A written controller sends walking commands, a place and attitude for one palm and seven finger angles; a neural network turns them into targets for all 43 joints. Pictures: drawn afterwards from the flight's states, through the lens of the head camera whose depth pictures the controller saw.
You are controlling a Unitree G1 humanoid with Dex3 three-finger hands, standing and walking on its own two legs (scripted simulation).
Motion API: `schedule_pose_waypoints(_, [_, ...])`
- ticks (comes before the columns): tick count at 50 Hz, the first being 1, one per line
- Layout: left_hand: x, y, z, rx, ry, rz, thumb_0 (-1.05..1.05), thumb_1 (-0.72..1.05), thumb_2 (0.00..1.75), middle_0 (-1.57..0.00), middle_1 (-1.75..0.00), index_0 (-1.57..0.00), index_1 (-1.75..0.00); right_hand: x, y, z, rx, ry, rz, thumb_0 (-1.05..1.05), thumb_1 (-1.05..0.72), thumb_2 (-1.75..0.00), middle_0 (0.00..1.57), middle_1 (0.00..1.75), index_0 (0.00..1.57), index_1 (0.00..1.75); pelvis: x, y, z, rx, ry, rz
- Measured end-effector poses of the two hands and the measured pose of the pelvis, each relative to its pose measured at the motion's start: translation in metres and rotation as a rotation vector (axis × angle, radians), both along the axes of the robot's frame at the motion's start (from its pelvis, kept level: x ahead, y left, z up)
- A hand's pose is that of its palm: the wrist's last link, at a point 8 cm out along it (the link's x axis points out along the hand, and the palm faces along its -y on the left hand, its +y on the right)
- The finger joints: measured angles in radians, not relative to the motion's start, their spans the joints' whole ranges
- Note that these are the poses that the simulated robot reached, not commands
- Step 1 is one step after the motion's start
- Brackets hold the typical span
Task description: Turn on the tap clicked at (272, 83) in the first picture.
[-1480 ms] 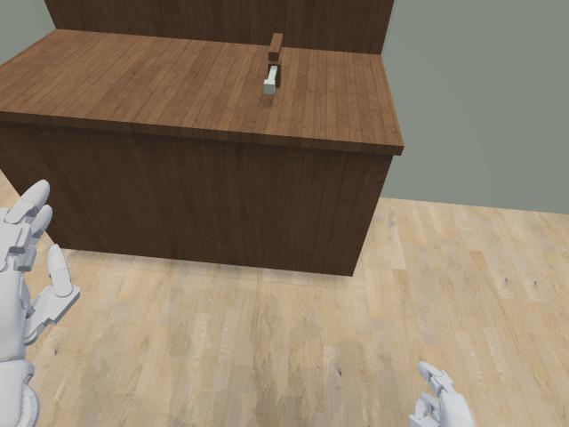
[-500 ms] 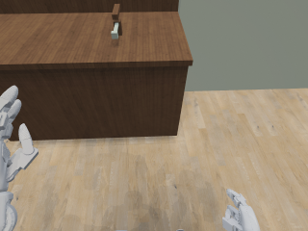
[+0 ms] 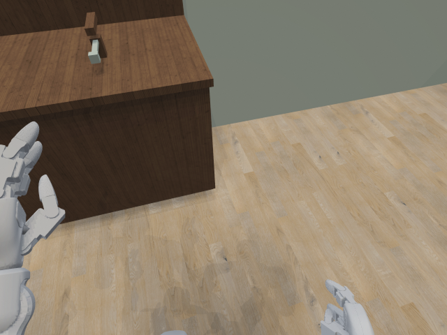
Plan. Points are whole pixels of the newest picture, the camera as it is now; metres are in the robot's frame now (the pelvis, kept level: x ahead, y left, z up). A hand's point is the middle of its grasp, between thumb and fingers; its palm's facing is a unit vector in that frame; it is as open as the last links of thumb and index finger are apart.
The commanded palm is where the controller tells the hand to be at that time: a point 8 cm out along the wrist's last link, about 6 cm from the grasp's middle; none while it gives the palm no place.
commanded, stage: take the last steps up to it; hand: left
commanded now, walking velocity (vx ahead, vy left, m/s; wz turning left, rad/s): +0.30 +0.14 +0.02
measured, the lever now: (94, 57) +0.88 +0.46 +0.05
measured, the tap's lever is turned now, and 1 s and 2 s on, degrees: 0 0 0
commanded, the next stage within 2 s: none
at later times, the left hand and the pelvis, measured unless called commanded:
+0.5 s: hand (45, 213) +0.24 +0.24 +0.18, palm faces +0.43 -0.80 -0.42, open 7.4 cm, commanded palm +0.18 +0.28 +0.19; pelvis +0.02 +0.00 +0.00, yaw +0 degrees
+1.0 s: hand (50, 139) +0.36 +0.29 +0.19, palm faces +0.41 -0.83 -0.39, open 7.4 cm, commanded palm +0.29 +0.33 +0.19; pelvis +0.13 +0.05 +0.01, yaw -1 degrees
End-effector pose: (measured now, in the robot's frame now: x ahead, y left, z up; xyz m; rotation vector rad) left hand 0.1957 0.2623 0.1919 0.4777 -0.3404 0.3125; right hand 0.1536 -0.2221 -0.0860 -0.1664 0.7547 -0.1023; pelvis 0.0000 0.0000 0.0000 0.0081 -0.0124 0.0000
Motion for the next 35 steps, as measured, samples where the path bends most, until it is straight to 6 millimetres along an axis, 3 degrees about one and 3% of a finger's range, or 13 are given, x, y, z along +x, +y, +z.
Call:
schedule_pose_waypoints(7, [-0.018,0.003,0.009,0.076,0.086,-0.026,0.01,0.89,0.89,-0.22,-0.30,-0.22,-0.30,-0.037,-0.030,0.015,-0.073,0.063,-0.103,0.01,-0.91,-0.90,0.20,0.30,0.20,0.30,-0.005,0.000,0.014,0.022,0.039,-0.018])
schedule_pose_waypoints(13, [-0.034,0.027,0.011,0.036,-0.008,0.038,0.01,0.89,0.89,-0.22,-0.30,-0.22,-0.30,-0.046,-0.032,0.018,-0.150,0.065,-0.101,0.01,-0.91,-0.90,0.20,0.30,0.20,0.30,-0.003,0.013,0.011,0.013,0.017,-0.006])
schedule_pose_waypoints(19, [-0.025,0.042,0.001,-0.004,0.008,0.114,0.01,0.89,0.89,-0.21,-0.30,-0.21,-0.30,-0.031,-0.007,0.012,-0.068,0.009,-0.094,0.01,-0.91,-0.90,0.20,0.30,0.20,0.30,0.009,0.016,0.012,-0.002,-0.001,0.003])
schedule_pose_waypoints(24, [-0.007,0.024,-0.002,0.009,0.021,0.100,0.01,0.89,0.89,-0.21,-0.30,-0.21,-0.30,-0.009,0.012,-0.005,0.009,-0.002,-0.037,0.01,-0.90,-0.90,0.20,0.30,0.20,0.30,0.019,0.006,0.003,0.006,-0.008,-0.006])
schedule_pose_waypoints(28, [0.009,0.007,-0.002,0.013,0.012,0.051,0.01,0.89,0.89,-0.21,-0.30,-0.21,-0.30,0.008,0.012,-0.016,0.023,0.049,0.008,0.01,-0.90,-0.90,0.20,0.30,0.20,0.30,0.024,0.002,0.001,-0.002,-0.014,0.017])
schedule_pose_waypoints(35, [0.031,0.015,0.008,0.063,0.086,0.027,0.01,0.89,0.89,-0.22,-0.30,-0.22,-0.30,0.033,-0.004,0.006,-0.025,0.084,-0.026,0.01,-0.90,-0.90,0.20,0.30,0.20,0.30,0.049,0.007,0.019,0.032,0.025,0.001])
